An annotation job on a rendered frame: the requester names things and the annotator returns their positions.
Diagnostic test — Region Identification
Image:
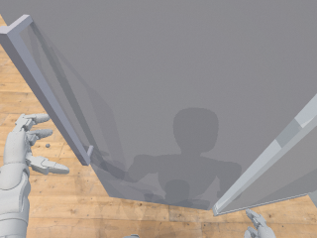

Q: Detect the robot left hand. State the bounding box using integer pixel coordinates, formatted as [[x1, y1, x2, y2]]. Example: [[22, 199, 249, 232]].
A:
[[3, 113, 69, 175]]

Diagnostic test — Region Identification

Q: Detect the fridge door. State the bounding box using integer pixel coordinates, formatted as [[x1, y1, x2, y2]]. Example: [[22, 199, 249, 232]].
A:
[[0, 0, 317, 211]]

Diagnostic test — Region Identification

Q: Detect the robot right hand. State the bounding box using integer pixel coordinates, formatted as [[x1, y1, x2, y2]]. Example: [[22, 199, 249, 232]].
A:
[[244, 208, 276, 238]]

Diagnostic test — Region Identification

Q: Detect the left robot forearm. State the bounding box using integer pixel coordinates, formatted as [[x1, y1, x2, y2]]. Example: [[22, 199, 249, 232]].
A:
[[0, 163, 32, 238]]

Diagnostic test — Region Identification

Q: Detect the handle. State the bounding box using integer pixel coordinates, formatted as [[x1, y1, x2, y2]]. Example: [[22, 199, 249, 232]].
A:
[[0, 14, 94, 167]]

